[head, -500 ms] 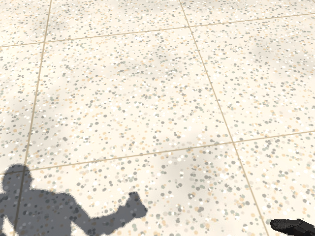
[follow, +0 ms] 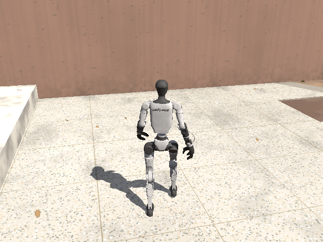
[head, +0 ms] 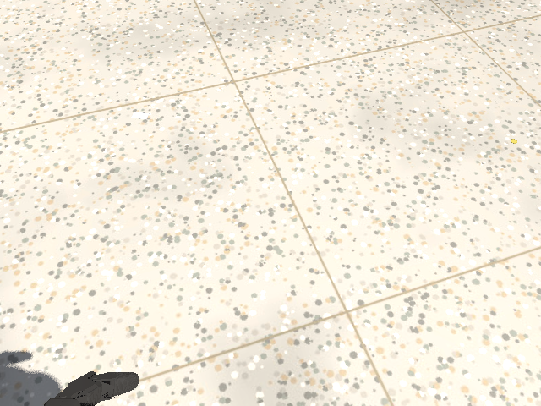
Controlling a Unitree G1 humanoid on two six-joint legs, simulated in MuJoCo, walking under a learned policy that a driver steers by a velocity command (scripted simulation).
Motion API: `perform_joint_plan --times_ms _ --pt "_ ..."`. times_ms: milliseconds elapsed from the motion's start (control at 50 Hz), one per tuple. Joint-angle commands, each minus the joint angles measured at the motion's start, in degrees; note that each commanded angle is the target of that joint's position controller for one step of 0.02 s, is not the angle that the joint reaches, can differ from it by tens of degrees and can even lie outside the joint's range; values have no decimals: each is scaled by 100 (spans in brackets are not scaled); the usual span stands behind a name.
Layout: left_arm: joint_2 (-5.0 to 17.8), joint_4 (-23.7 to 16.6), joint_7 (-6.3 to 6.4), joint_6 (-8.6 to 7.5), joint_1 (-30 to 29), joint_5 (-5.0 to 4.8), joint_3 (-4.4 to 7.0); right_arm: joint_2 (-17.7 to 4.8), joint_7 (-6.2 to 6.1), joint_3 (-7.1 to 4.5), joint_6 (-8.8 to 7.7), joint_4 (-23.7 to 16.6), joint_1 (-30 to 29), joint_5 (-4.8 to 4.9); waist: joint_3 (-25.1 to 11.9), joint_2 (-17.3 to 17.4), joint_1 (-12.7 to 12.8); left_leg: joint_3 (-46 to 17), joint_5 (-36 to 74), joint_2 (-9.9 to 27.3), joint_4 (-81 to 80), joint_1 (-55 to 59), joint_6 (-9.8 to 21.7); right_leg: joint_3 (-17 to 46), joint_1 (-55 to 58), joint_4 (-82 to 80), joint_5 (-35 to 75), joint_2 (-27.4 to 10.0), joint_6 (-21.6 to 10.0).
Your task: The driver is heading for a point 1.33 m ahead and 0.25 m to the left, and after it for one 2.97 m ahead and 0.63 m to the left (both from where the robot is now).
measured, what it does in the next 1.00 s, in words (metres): walks ahead: right foot, then left foot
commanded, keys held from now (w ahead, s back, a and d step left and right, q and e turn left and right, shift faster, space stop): w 1.00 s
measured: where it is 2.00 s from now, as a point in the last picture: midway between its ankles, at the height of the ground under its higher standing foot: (227, 181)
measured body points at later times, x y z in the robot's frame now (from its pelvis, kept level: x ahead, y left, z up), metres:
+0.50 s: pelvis +0.27 -0.02 +0.00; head +0.30 -0.02 +0.45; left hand +0.27 +0.27 -0.12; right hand +0.49 -0.24 -0.09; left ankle +0.45 +0.13 -0.70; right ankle +0.16 -0.12 -0.74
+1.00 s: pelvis +0.54 +0.02 +0.01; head +0.56 +0.02 +0.46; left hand +0.74 +0.26 -0.09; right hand +0.54 -0.26 -0.12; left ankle +0.45 +0.12 -0.74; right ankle +0.73 -0.14 -0.69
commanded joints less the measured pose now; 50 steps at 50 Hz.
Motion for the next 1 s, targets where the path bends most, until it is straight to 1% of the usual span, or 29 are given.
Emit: perform_joint_plan --times_ms 20,40,60,80,100,120,140,160,180,220,260,300,380,440,480,540,560,580,600,620,640,660,680,700,740,780,840,900,1000 --pt "730 -349 -32 -132 173 16 244 -1088 -66 -248 44 -193 -97 26 -159 711 595 -622 4177 1571 716 92 729 -228 816 -318 -371 265 -285" --pt "1000 -80 13 -127 1041 40 382 -983 -78 -202 63 -226 -138 3 -731 605 994 -394 4566 1283 1712 -255 574 -257 2107 -336 -204 294 -477" --pt "1427 115 80 -105 2134 111 500 -715 -90 -81 42 -390 -144 -138 -1628 -12 1374 -144 3045 941 3488 -1465 360 902 3926 -71 114 -767 -877" --pt "1821 232 59 -76 2319 109 561 -16 -32 127 -97 -451 623 -115 -2296 -1558 949 -183 -1037 -99 5387 -3750 28 3586 5718 -644 -848 -1989 -1839" --pt "1231 220 61 -51 2371 31 427 -649 15 -7 -209 -363 287 7 -2184 -1013 1223 -829 -1450 164 6027 -4455 70 3992 5617 -1060 -1738 -1899 -1765" --pt "1039 172 84 -52 1929 27 343 -901 46 -82 -276 -559 -305 118 -1259 -714 1180 -702 -955 449 6070 -4798 127 3120 4845 -1201 -1598 -1683 -1499" --pt "943 124 87 -46 1541 59 301 -838 27 -72 -291 -617 -618 84 -800 -255 1012 -548 -425 715 5805 -4620 115 2484 4011 -1348 -1097 -1433 -1350" --pt "802 100 66 -49 1256 98 258 -790 11 -95 -268 -636 -745 -12 -457 -116 839 -504 -118 862 5453 -4396 63 2060 3320 -1533 -590 -1237 -1285" --pt "682 93 54 -71 1108 145 218 -723 11 -108 -206 -609 -632 -39 -368 -204 637 -545 94 989 5260 -4045 36 1760 2882 -1717 -290 -1082 -1233" --pt "713 164 35 -140 1071 101 235 -487 -3 -72 -78 -562 -452 -46 -316 -276 463 -494 253 1045 4941 -3753 -58 1419 2446 -2006 -12 -1003 -1300" --pt "860 277 62 -181 1150 85 276 -423 -31 -57 -11 -660 -701 -96 -137 -193 444 -453 636 1080 4496 -3935 -171 1105 2259 -2198 209 -974 -1344" --pt "943 388 111 -164 1298 79 297 -387 -26 -42 -12 -776 -1088 -124 -16 -123 538 -435 1304 1088 3827 -4118 -233 842 2305 -2289 281 -895 -1281" --pt "1058 597 170 -110 1624 30 308 -259 49 18 -80 -962 -1872 -89 149 -121 819 -230 2406 858 2431 -3813 -209 368 2374 -2310 171 -684 -1035" --pt "1125 811 180 -48 1963 -13 322 -290 124 32 -114 -1140 -2356 -39 256 -129 999 -200 2416 744 1937 -3839 -146 412 2846 -2152 56 -874 -1005" --pt "1152 921 199 16 2054 -29 337 -355 188 21 -143 -1253 -2526 -26 300 -172 991 -234 2085 701 1696 -3931 -18 485 3271 -1930 220 -1063 -939" --pt "1258 986 239 107 1929 -36 373 -562 232 -59 -186 -1204 -2132 -40 48 -326 676 -50 1491 481 1440 -3212 227 476 3620 -1311 1381 -1142 -757" --pt "1233 977 252 141 1828 -34 355 -721 209 -160 -191 -1010 -1497 -61 -324 -290 326 131 1514 295 1295 -2308 363 275 3522 -581 2222 -919 -630" --pt "1043 919 270 151 1848 26 273 -1044 155 -302 -187 -745 -532 -93 -1017 -97 -46 -130 1738 566 1493 -797 596 27 2876 651 1997 -613 -446" --pt "495 772 232 52 2429 109 90 -1648 111 -446 -152 -643 199 -181 -1975 1049 10 -2314 1473 2042 1560 1591 1410 -294 699 2900 -49 116 -42" --pt "402 866 200 -69 2470 60 44 -1382 128 -386 -104 -541 429 -71 -2439 1762 -58 -4236 449 2537 555 2180 1833 281 -514 4055 -3249 656 77" --pt "992 754 161 -158 1960 -102 200 -1055 125 -269 -104 -595 105 -36 -1633 1222 -103 -3748 -245 2343 350 1593 1539 601 -1125 4531 -3118 273 -25" --pt "1033 607 157 -191 1482 -165 205 -884 107 -215 -97 -696 -333 -65 -975 901 17 -3004 -161 2142 238 759 1335 420 -1229 4405 -2606 -29 -101" --pt "973 571 182 -173 1270 -90 207 -722 121 -161 -105 -737 -703 -117 -486 577 193 -2445 259 1924 19 -106 1264 306 -1037 4045 -2163 -249 -86" --pt "928 589 208 -115 1311 -17 241 -560 130 -116 -140 -770 -932 -170 -304 670 404 -2076 658 1736 -151 -687 1178 362 -662 3672 -1853 -433 -73" --pt "694 692 223 15 1557 14 216 -517 146 -112 -191 -743 -1050 -173 -234 753 622 -1624 1129 1553 -455 -1233 1194 335 -182 3375 -1588 -509 0" --pt "616 635 245 77 1405 48 204 -665 117 -154 -238 -649 -945 -150 -112 641 661 -1298 1608 1537 -636 -1352 1281 293 -335 2986 -1216 -543 113" --pt "557 482 231 59 850 86 184 -782 35 -189 -211 -507 -701 -129 23 494 532 -894 1987 1441 -735 -1183 1205 258 -609 1987 -284 -540 225" --pt "428 353 166 5 261 60 127 -853 -19 -198 -171 -380 -454 -78 143 496 325 -520 1989 1275 -759 -1115 1040 80 -370 941 488 -363 227" --pt "472 83 22 -56 -486 -10 92 -939 -44 -234 -49 -88 30 -14 348 505 93 -558 1934 1593 -475 -320 988 38 -430 119 347 -188 102"
Keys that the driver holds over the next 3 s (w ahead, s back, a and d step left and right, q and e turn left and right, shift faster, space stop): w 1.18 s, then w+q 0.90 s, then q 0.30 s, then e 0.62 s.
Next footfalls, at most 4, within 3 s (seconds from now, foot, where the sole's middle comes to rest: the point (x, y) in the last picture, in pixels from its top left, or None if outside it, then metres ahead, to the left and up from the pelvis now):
0.06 right None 0.20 -0.12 -0.77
0.58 left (210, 401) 0.49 0.12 -0.77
1.12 right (296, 284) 0.79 -0.12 -0.77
1.66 left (199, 212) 1.06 0.14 -0.77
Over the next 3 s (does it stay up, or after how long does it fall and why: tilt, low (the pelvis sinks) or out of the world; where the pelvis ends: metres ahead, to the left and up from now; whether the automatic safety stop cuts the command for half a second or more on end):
stays up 1.32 0.14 0.00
